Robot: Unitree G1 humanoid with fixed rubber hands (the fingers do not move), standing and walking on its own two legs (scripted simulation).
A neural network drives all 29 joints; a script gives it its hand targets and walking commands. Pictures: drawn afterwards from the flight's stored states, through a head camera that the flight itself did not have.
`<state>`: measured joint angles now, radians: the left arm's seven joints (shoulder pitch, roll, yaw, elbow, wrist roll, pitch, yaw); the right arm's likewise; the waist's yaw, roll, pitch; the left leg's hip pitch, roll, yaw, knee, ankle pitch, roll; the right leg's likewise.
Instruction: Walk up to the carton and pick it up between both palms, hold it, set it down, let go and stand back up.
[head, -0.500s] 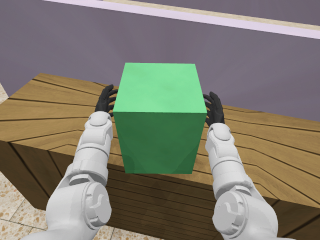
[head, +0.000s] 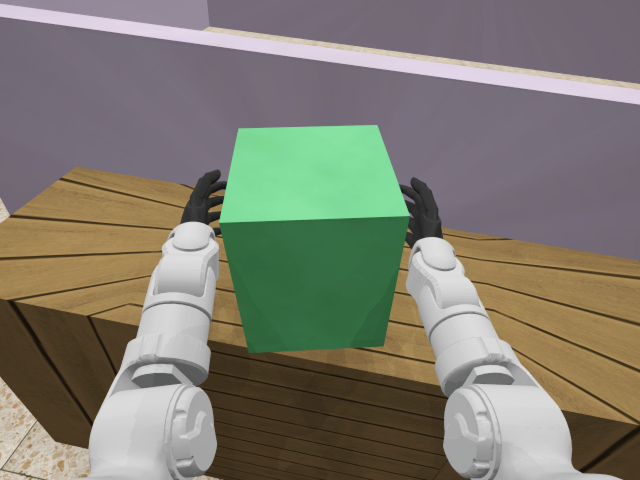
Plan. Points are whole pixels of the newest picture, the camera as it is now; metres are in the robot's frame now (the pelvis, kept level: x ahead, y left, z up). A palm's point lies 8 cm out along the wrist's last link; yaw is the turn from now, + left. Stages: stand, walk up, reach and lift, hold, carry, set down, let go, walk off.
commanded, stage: reach and lift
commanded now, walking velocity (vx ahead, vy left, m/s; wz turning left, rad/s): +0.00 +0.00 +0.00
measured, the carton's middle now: (312, 239) +0.45 -0.01 +0.11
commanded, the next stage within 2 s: hold in 1.68 s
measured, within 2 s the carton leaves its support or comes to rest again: neither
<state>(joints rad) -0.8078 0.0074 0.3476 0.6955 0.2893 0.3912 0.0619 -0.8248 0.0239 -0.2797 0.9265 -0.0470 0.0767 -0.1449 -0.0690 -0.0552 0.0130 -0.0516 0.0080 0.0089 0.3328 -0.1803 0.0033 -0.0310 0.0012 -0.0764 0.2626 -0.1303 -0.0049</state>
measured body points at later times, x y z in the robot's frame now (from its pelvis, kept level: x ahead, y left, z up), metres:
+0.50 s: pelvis -0.02 +0.00 +0.00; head -0.07 +0.03 +0.45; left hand +0.39 +0.14 +0.20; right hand +0.38 -0.15 +0.19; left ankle +0.01 +0.11 -0.75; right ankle +0.02 -0.11 -0.75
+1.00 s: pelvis -0.02 +0.00 +0.00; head -0.07 +0.02 +0.44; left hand +0.38 +0.15 +0.21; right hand +0.37 -0.15 +0.21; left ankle +0.01 +0.11 -0.75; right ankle +0.02 -0.11 -0.75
